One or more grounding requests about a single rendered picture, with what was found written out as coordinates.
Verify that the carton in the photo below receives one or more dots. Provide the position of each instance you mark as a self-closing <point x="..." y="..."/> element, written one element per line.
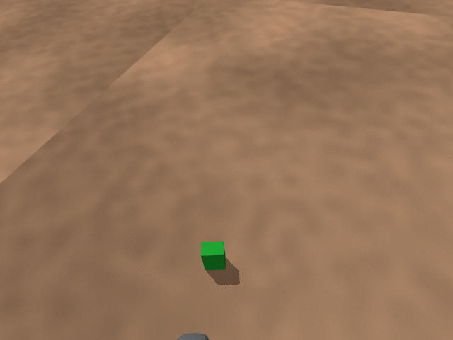
<point x="213" y="255"/>

